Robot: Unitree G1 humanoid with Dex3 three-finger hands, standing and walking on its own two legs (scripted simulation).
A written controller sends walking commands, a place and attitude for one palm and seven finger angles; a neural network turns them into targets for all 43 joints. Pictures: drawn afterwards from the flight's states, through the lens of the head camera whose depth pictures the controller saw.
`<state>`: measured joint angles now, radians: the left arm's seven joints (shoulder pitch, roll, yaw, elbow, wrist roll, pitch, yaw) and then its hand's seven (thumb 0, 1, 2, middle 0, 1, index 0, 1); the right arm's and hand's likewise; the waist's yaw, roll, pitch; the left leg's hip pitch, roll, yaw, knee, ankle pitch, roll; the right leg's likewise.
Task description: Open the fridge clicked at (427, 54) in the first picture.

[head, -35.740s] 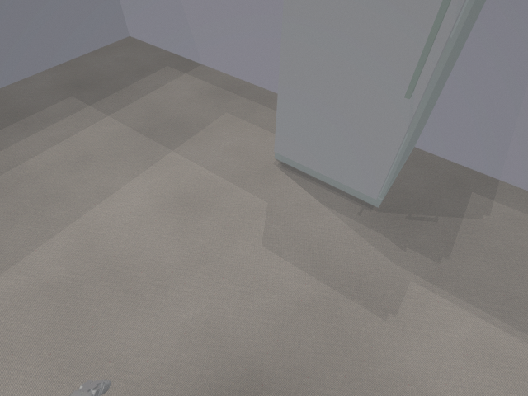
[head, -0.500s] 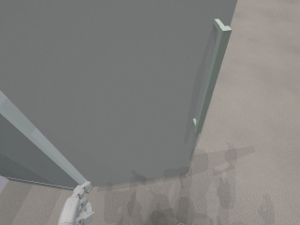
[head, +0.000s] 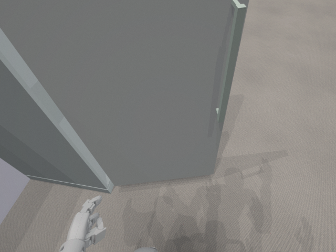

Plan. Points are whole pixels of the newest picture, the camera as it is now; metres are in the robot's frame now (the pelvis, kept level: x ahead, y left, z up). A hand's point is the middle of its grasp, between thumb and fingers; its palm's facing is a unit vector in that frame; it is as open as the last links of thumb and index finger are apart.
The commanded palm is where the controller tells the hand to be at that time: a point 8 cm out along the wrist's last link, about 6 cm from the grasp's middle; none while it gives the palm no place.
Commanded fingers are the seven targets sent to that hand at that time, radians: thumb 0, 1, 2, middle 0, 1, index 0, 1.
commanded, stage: stop stepping back and stand still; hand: right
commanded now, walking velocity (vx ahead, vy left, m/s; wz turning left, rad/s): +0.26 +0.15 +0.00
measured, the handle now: (226, 73) +0.59 -0.14 +0.09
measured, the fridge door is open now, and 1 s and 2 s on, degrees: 73 73 73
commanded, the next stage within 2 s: let the arm hang, fingers relaxed in 0.66 s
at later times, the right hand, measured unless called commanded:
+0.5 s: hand out of the picture +0.12 -0.27 +0.17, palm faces +0.45 +0.81 -0.37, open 7.4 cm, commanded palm +0.05 -0.31 +0.18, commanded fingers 0.00 -0.90 -0.90 0.20 0.30 0.20 0.30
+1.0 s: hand out of the picture +0.04 -0.19 -0.14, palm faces +0.02 +0.98 -0.20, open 7.4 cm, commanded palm none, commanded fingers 0.00 -0.90 -0.90 0.20 0.30 0.20 0.30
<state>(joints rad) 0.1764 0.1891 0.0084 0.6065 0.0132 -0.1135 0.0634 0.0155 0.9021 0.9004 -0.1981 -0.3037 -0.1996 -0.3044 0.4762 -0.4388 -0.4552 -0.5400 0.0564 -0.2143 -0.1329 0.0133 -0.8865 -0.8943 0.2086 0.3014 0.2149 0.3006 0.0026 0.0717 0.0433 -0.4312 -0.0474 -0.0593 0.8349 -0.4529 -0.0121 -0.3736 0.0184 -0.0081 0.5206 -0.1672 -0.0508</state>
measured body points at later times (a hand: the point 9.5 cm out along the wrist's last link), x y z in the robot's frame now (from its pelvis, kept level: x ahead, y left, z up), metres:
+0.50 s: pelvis -0.09 -0.01 +0.00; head -0.12 -0.03 +0.45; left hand +0.05 +0.24 -0.07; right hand +0.09 -0.32 +0.18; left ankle -0.08 +0.09 -0.71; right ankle -0.06 -0.12 -0.73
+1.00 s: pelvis -0.09 -0.01 -0.01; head -0.09 -0.02 +0.44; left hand +0.03 +0.23 -0.13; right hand +0.04 -0.25 -0.13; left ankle -0.04 +0.13 -0.74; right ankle -0.04 -0.13 -0.73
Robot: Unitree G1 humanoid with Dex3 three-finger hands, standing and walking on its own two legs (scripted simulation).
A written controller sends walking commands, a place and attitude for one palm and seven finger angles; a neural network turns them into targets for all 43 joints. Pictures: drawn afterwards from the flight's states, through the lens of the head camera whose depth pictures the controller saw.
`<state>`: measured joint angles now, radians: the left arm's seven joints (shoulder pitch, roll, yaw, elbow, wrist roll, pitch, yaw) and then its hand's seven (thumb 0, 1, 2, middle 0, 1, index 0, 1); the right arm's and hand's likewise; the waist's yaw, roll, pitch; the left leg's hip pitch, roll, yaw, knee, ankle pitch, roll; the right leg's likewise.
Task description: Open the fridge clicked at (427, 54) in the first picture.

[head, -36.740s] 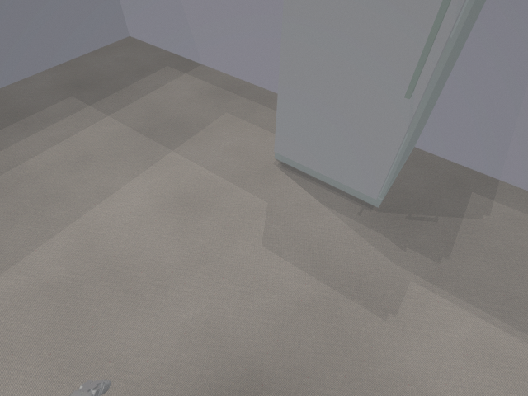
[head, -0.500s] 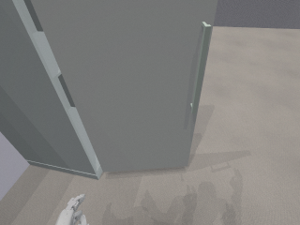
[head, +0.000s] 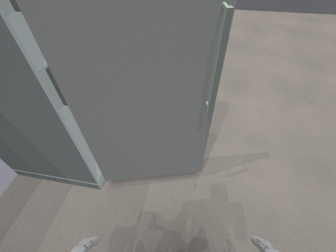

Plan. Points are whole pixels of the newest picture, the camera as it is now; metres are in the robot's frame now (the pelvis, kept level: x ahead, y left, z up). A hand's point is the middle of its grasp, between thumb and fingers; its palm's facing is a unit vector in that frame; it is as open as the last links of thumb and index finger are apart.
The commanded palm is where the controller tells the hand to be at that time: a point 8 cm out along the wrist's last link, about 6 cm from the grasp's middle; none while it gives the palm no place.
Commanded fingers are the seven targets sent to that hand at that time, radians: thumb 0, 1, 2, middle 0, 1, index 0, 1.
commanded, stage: let the arm hang, fingers relaxed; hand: right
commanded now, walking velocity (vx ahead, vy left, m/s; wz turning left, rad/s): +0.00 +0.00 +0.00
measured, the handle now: (215, 67) +0.68 -0.10 +0.10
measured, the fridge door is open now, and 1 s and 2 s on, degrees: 73 73 73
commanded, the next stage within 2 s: look to check the result in 0.86 s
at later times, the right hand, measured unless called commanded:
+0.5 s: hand out of the picture +0.03 -0.20 -0.16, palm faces +0.03 +0.97 -0.24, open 7.3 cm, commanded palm none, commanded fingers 0.00 -0.90 -0.90 0.20 0.30 0.20 0.30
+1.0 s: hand out of the picture +0.09 -0.17 -0.16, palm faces +0.02 +0.98 -0.20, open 7.3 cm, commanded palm none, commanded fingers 0.00 -0.90 -0.90 0.20 0.30 0.20 0.30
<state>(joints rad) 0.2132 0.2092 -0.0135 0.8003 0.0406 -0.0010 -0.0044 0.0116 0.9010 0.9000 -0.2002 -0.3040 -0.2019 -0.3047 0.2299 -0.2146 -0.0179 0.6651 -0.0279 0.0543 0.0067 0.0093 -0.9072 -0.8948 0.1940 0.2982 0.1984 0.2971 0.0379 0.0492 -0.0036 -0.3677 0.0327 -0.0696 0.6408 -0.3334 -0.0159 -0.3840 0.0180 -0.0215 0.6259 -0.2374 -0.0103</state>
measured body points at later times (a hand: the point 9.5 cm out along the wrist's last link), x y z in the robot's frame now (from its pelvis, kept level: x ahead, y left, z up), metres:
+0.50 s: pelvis +0.03 +0.00 +0.02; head +0.06 +0.00 +0.47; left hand +0.03 +0.22 -0.14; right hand +0.03 -0.25 -0.14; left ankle +0.05 +0.14 -0.72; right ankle +0.06 -0.12 -0.72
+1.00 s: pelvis +0.05 +0.01 +0.02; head +0.07 +0.01 +0.47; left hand +0.08 +0.24 -0.14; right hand +0.08 -0.22 -0.14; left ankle +0.05 +0.14 -0.72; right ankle +0.06 -0.12 -0.72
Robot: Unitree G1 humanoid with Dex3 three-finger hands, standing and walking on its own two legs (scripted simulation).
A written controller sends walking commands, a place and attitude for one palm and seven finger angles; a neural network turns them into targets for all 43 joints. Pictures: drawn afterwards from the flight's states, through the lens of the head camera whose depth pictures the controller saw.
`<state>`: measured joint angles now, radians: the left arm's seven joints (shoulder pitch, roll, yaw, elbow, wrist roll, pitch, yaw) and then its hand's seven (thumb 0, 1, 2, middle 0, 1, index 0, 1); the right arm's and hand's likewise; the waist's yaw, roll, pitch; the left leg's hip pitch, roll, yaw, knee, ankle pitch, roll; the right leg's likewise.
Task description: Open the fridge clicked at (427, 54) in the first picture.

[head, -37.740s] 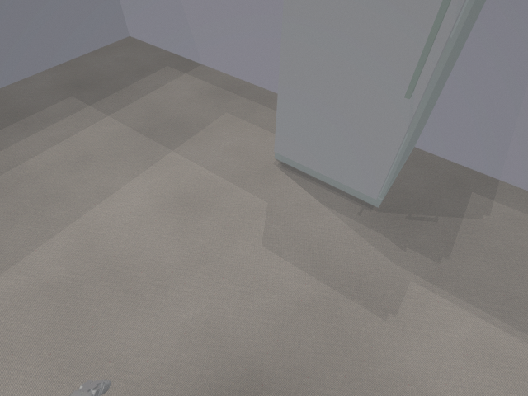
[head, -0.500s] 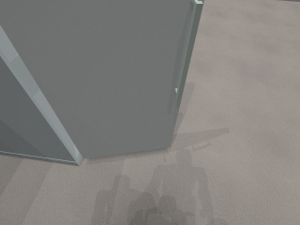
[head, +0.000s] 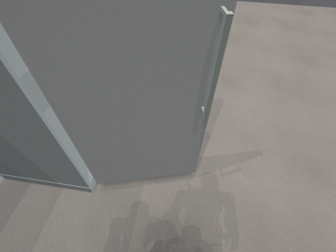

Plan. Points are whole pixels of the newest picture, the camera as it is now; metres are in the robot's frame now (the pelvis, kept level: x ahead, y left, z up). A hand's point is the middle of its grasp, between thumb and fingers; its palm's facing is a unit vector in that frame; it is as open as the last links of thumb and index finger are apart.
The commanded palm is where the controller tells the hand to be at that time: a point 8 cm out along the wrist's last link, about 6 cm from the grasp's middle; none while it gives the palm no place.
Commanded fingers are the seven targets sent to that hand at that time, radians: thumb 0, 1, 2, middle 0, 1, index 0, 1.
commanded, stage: look to check the result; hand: right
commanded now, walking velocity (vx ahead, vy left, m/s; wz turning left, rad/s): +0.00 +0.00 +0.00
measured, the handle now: (212, 73) +0.63 -0.10 +0.08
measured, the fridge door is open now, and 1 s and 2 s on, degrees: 73 73 73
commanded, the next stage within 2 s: stand and wait in 0.48 s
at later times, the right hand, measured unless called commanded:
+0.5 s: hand out of the picture +0.03 -0.18 -0.18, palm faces +0.01 +0.98 -0.20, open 7.4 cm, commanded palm none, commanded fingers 0.00 -0.90 -0.90 0.20 0.30 0.20 0.30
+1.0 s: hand out of the picture +0.06 -0.21 -0.17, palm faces +0.00 +0.97 -0.25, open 7.4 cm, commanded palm none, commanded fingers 0.00 -0.90 -0.90 0.20 0.30 0.20 0.30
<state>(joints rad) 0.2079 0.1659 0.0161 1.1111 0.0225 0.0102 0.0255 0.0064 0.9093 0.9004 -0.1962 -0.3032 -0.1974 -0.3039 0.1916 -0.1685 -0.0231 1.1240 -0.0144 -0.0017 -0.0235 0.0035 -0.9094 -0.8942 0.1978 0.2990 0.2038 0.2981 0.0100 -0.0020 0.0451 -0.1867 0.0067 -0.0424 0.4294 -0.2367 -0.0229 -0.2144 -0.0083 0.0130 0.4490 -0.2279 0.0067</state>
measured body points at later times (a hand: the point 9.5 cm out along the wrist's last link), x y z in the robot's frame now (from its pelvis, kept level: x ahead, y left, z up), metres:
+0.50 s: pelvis +0.00 +0.00 +0.00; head +0.03 -0.01 +0.45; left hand +0.01 +0.23 -0.16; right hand +0.03 -0.23 -0.16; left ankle +0.00 +0.14 -0.74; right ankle +0.01 -0.12 -0.74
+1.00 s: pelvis +0.00 +0.00 +0.00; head +0.03 -0.01 +0.45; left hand +0.05 +0.26 -0.15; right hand +0.06 -0.26 -0.15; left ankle +0.00 +0.14 -0.74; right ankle +0.01 -0.12 -0.74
